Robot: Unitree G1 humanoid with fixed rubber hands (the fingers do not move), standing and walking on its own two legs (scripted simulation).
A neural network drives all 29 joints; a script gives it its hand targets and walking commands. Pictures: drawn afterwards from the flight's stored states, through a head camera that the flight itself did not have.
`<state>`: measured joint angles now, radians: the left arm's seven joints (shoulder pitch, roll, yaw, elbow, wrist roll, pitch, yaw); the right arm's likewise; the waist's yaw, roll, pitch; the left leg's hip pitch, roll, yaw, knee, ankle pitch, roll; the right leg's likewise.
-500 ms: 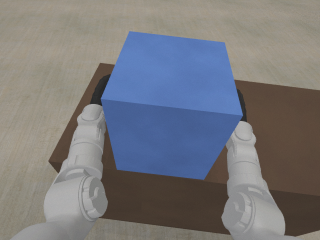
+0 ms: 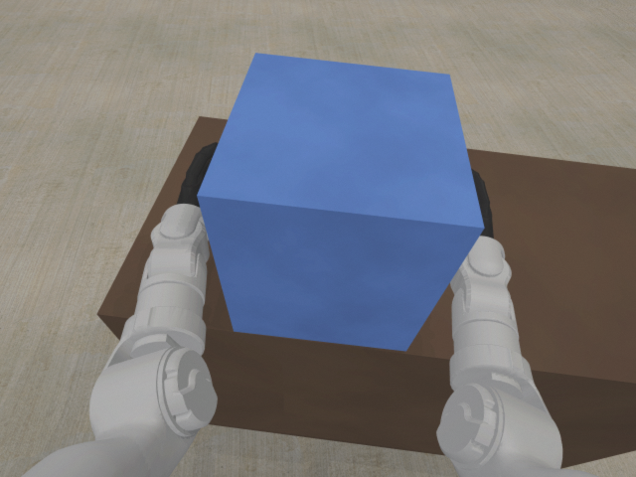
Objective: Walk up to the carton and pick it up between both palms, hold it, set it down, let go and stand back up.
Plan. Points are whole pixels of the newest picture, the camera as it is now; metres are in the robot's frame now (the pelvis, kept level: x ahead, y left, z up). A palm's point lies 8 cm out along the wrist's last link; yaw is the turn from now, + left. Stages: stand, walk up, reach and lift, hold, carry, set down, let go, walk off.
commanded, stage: set down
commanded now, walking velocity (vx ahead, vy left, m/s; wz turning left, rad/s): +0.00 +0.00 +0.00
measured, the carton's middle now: (335, 210) +0.46 -0.04 +0.06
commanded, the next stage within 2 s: none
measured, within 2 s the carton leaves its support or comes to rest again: neither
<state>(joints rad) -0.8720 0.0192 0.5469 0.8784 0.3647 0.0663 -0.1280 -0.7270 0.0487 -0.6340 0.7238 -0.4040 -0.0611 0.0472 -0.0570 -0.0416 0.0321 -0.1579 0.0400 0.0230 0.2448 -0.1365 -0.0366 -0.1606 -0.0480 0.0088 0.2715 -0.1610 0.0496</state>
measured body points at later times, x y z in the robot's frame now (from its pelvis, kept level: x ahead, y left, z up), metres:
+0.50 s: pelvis -0.01 +0.00 -0.01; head +0.05 +0.01 +0.44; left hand +0.48 +0.14 +0.08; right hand +0.42 -0.22 +0.07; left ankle -0.01 +0.14 -0.75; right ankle -0.02 -0.14 -0.75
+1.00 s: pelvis -0.04 -0.01 -0.01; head +0.00 +0.02 +0.43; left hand +0.46 +0.18 +0.18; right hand +0.42 -0.27 +0.20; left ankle -0.01 +0.14 -0.75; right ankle -0.02 -0.14 -0.75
